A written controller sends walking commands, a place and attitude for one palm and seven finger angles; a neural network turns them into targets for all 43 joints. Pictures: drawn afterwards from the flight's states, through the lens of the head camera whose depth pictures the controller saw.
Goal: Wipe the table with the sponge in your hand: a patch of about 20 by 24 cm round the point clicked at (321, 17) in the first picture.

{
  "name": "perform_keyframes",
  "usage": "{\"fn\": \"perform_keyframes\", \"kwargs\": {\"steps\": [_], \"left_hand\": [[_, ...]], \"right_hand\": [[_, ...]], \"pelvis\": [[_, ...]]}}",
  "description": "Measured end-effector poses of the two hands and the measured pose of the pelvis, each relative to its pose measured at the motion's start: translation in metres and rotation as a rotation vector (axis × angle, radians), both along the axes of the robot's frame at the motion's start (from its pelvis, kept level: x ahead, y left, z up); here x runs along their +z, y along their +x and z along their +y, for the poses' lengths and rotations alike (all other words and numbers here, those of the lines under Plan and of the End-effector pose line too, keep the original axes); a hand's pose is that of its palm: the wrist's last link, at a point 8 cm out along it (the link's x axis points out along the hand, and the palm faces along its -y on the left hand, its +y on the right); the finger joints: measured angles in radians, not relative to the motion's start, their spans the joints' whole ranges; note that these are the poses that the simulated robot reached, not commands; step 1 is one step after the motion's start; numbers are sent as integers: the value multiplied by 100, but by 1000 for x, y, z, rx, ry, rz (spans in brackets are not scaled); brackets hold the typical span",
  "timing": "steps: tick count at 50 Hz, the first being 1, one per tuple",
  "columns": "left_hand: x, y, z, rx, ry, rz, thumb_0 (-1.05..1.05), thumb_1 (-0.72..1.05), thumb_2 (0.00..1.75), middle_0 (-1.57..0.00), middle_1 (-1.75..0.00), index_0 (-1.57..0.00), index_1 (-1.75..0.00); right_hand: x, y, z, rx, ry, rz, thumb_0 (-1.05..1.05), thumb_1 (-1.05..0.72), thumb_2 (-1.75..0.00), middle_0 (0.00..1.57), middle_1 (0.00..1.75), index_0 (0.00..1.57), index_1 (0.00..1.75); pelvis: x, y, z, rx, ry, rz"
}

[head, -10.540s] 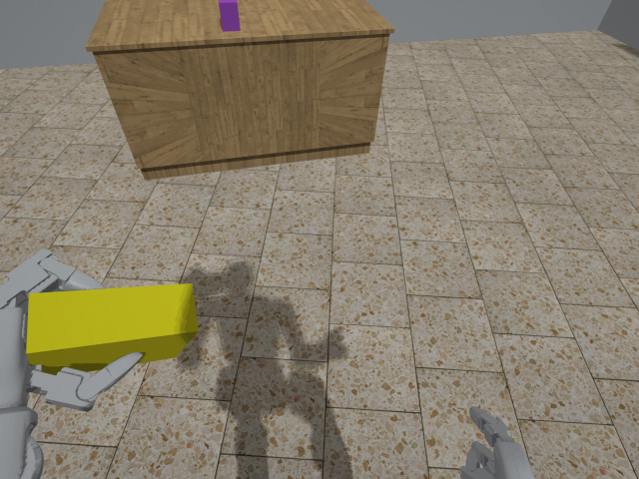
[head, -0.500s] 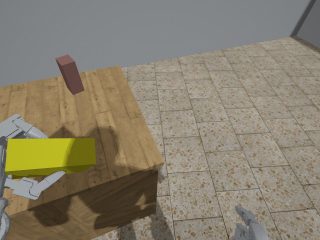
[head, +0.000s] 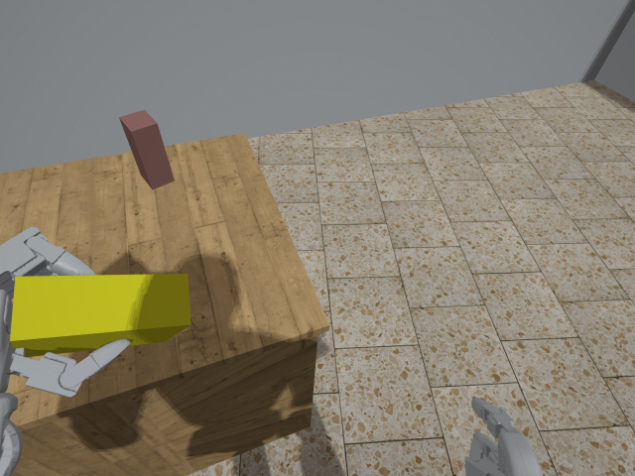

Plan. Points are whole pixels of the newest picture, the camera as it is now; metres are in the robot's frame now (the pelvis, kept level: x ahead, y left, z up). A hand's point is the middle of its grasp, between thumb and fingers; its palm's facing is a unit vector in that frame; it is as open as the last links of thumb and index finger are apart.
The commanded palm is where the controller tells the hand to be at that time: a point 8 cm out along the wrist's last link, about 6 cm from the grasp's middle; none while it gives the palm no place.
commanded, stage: shuffle to correct the standing spot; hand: left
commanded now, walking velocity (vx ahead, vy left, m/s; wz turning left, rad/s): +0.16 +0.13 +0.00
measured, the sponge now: (130, 313) +0.23 +0.21 +0.15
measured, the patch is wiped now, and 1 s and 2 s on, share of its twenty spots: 0.00 0.00 0.00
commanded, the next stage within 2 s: come to a stop and stand still in 0.56 s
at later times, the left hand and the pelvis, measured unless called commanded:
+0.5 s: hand (37, 290) +0.24 +0.29 +0.16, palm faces +0.40 -0.81 -0.43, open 9.4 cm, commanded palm +0.18 +0.32 +0.19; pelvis +0.02 +0.04 -0.01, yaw +0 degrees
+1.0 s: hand (13, 251) +0.27 +0.32 +0.19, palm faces +0.34 -0.84 -0.42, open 9.4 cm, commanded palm +0.22 +0.37 +0.19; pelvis +0.06 +0.09 +0.01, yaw +0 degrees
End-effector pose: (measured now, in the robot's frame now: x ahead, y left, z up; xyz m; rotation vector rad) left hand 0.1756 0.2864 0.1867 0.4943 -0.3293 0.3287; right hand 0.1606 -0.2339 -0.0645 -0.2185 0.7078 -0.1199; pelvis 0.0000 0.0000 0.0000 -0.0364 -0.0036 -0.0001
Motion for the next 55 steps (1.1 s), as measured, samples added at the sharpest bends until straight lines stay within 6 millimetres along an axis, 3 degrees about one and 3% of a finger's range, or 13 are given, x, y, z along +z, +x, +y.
{"fn": "perform_keyframes", "kwargs": {"steps": [5,13,19,22,27,31,35,40,45,50,55], "left_hand": [[-6,2,6,8,-18,8,-1,-44,102,-80,-138,-80,-138],[6,3,4,-14,39,28,-1,-44,102,-80,-138,-80,-138],[-1,4,26,34,-15,14,-1,-44,102,-80,-138,-80,-138],[-6,14,37,35,-10,-3,-1,-44,102,-80,-138,-80,-138],[-1,29,47,24,59,31,-1,-44,102,-80,-138,-80,-138],[9,25,52,0,64,19,-1,-44,102,-80,-138,-80,-138],[8,23,71,27,33,8,-1,-44,102,-80,-138,-80,-138],[-3,46,95,64,3,14,-1,-44,102,-80,-138,-80,-138],[3,59,86,31,-9,34,-1,-44,102,-80,-138,-80,-138],[14,57,76,-29,-3,47,-1,-44,102,-80,-138,-80,-138],[8,59,90,27,-23,88,-1,-44,102,-80,-138,-80,-138]], "right_hand": [[-2,-5,3,-11,-13,18,1,-90,-90,20,30,20,30],[-12,-11,13,8,23,49,1,-90,-90,20,30,20,30],[-7,-11,15,-13,-18,114,1,-90,-90,20,30,20,30],[-12,-3,19,-41,-49,69,1,-90,-90,20,30,20,30],[-15,11,43,-39,13,18,1,-90,-90,20,30,20,30],[-19,21,64,-2,53,38,1,-90,-90,20,30,20,30],[-12,29,80,14,32,58,1,-90,-90,20,30,20,30],[-11,44,99,5,28,21,1,-90,-90,20,30,20,30],[2,57,116,55,65,-30,1,-90,-90,20,30,20,30],[12,64,113,35,57,-47,1,-90,-90,21,30,20,30],[16,66,99,1,6,-29,1,-90,-90,21,30,20,30]], "pelvis": [[-1,0,6,-12,15,-5],[2,2,10,27,-8,-1],[6,14,24,8,31,12],[-5,17,38,7,37,-9],[-6,21,46,15,53,-18],[-2,29,57,49,16,-15],[2,42,71,11,31,2],[-1,45,84,-7,56,-25],[7,50,84,6,49,-21],[14,59,87,0,19,-4],[18,63,89,-5,23,-1]]}}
